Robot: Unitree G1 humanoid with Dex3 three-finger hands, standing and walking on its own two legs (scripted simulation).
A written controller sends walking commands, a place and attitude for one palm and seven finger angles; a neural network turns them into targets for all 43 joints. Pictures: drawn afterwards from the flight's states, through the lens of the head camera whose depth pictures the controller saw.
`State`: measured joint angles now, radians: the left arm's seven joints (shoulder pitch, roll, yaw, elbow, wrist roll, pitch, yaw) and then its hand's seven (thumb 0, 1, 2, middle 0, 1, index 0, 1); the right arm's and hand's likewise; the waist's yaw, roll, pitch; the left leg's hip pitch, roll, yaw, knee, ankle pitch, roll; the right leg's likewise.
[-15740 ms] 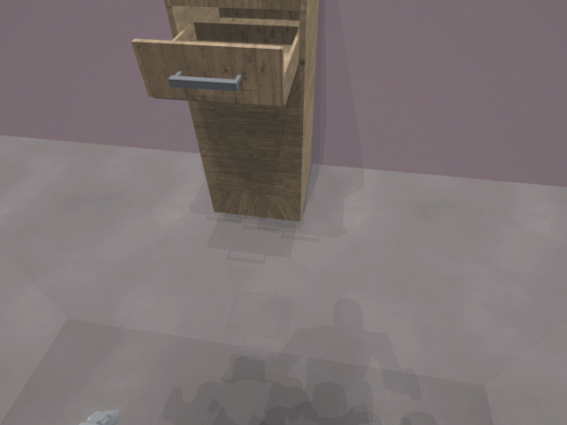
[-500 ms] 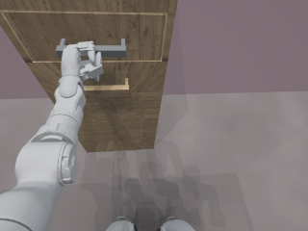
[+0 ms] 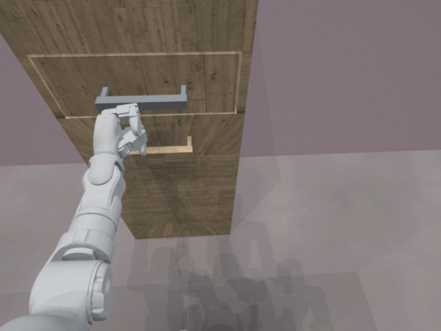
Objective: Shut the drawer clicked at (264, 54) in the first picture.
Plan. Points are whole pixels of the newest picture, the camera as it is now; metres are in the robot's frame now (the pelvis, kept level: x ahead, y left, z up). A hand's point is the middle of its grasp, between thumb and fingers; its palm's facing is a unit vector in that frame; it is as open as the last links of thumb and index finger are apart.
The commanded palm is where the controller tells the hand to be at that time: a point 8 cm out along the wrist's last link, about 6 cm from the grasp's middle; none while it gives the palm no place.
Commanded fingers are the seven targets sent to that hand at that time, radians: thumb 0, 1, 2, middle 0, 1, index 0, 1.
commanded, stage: pull the fist back off the drawer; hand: left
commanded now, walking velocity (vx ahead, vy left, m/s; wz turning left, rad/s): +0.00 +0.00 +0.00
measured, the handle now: (143, 96) +0.55 +0.14 +0.11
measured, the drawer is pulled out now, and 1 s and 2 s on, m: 0.00 0.00 0.00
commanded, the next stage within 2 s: draw the hand back to the body in 0.06 s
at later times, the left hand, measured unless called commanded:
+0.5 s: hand (114, 164) +0.36 +0.16 +0.13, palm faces +0.06 -1.00 -0.03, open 3.3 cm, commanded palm +0.33 +0.20 +0.14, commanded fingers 0.00 0.90 0.90 -1.40 -1.60 -1.40 -1.60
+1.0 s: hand (45, 228) +0.24 +0.21 +0.16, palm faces +0.25 -0.93 -0.26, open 3.3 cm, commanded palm +0.20 +0.25 +0.18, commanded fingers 0.00 0.90 0.90 -1.40 -1.60 -1.40 -1.60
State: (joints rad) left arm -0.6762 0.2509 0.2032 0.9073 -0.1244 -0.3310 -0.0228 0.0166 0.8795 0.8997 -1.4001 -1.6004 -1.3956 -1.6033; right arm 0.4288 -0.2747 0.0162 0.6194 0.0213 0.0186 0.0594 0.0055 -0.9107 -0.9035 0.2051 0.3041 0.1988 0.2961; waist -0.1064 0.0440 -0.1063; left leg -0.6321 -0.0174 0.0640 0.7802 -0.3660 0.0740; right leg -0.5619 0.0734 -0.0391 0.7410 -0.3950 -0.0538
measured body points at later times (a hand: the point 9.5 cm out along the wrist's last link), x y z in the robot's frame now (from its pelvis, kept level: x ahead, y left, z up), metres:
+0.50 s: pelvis +0.01 -0.02 +0.01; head +0.02 -0.03 +0.46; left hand +0.35 +0.21 +0.13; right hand +0.15 -0.26 -0.08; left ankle +0.01 +0.07 -0.71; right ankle -0.02 -0.09 -0.71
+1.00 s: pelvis +0.00 +0.00 +0.03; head -0.01 -0.02 +0.48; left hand +0.23 +0.26 +0.18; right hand +0.18 -0.21 -0.06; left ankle +0.01 +0.07 -0.71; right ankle -0.02 -0.09 -0.71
